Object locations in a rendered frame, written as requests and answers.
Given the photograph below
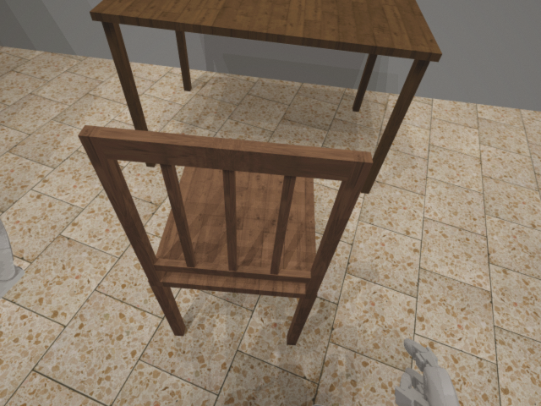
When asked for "table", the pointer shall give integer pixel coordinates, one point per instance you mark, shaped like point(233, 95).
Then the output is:
point(395, 28)

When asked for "right robot hand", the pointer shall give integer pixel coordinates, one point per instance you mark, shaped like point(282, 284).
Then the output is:
point(433, 388)

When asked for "left robot hand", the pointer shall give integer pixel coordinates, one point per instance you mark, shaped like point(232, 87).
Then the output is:
point(9, 273)

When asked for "chair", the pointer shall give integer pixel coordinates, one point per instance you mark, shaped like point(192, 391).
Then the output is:
point(242, 216)

